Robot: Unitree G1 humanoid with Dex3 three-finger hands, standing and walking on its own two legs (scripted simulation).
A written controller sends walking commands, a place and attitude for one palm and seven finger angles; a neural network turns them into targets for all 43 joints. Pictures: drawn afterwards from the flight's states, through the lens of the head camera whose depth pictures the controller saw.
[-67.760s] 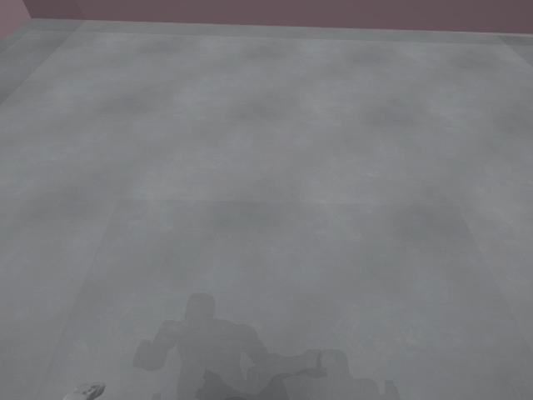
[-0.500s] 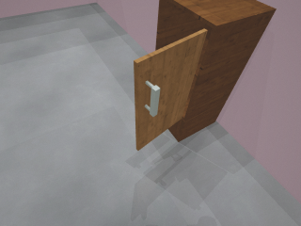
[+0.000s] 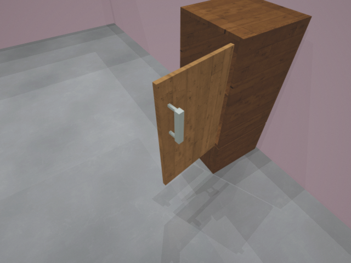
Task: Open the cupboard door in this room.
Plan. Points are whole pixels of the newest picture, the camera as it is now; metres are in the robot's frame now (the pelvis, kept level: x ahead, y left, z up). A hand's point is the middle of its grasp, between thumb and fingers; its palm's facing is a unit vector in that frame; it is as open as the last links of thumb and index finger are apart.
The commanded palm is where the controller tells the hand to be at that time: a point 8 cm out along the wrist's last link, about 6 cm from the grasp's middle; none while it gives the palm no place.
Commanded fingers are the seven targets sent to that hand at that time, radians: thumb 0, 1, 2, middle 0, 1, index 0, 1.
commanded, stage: let the arm hang, fingers relaxed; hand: left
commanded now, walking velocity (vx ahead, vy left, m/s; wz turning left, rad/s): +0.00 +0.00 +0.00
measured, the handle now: (175, 123) +0.56 +0.03 -0.05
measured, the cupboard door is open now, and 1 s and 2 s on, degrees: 100 100 100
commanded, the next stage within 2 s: look to check the result in 0.22 s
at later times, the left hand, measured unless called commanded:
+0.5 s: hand out of the picture -0.02 +0.16 -0.17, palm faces +0.05 -0.98 -0.19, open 7.4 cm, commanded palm none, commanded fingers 0.00 0.90 0.90 -0.20 -0.30 -0.20 -0.30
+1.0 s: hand out of the picture +0.02 +0.16 -0.17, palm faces +0.03 -0.98 -0.21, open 7.4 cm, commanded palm none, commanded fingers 0.00 0.90 0.90 -0.20 -0.30 -0.20 -0.30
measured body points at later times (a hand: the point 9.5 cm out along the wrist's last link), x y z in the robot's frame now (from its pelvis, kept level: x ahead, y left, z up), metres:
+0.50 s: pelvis +0.01 +0.00 +0.00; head +0.02 -0.01 +0.45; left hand -0.02 +0.21 -0.16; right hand +0.00 -0.21 -0.17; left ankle +0.06 +0.12 -0.74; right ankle -0.03 -0.06 -0.74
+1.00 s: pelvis +0.02 -0.01 +0.00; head +0.04 -0.02 +0.45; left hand +0.02 +0.21 -0.16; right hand +0.02 -0.23 -0.17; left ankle +0.06 +0.12 -0.74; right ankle -0.03 -0.06 -0.74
